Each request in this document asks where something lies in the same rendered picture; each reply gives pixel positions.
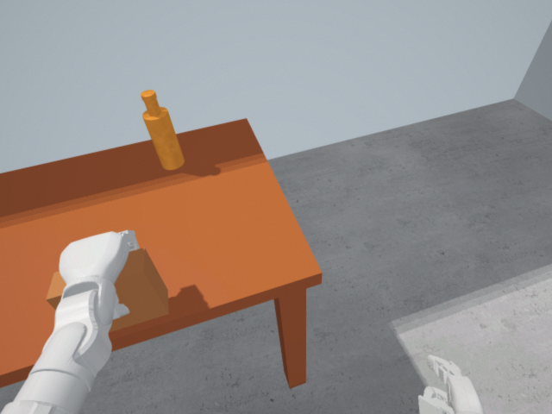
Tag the left robot hand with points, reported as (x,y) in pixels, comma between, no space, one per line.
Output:
(102,256)

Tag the sponge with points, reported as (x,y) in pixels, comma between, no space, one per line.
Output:
(139,287)

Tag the right robot hand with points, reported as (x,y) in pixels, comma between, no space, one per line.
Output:
(461,394)

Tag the table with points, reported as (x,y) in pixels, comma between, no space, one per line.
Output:
(219,231)

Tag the left robot forearm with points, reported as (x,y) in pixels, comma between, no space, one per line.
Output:
(78,348)

